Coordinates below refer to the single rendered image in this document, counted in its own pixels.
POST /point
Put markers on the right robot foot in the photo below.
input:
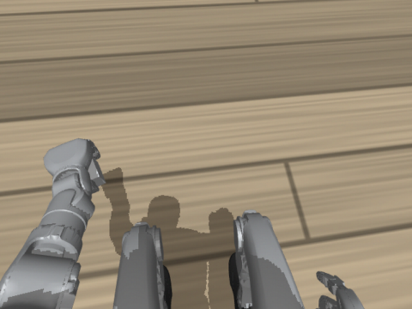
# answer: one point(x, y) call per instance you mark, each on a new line
point(234, 281)

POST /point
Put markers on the right robot hand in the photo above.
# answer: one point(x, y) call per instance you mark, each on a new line
point(346, 298)

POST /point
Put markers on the left robot arm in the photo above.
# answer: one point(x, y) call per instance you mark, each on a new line
point(44, 275)

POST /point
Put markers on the left robot hand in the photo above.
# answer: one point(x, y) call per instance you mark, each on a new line
point(75, 152)

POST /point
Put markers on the small box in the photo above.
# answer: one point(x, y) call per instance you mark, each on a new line
point(96, 173)

